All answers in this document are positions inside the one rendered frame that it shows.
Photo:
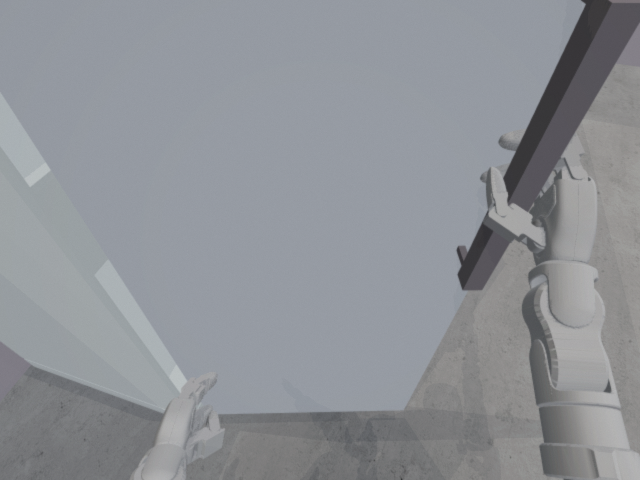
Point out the left robot forearm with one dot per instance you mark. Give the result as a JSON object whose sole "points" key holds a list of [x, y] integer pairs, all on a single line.
{"points": [[162, 462]]}

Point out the left robot hand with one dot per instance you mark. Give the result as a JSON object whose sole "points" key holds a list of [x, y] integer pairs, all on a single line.
{"points": [[181, 421]]}

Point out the fridge door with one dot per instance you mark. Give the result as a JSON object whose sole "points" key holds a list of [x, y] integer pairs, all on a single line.
{"points": [[282, 185]]}

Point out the handle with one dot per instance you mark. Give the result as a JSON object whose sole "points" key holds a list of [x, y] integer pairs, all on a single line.
{"points": [[597, 41]]}

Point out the right robot forearm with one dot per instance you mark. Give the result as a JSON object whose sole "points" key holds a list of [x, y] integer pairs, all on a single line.
{"points": [[583, 429]]}

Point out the right robot hand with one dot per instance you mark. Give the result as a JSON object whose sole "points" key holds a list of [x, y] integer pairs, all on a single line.
{"points": [[567, 208]]}

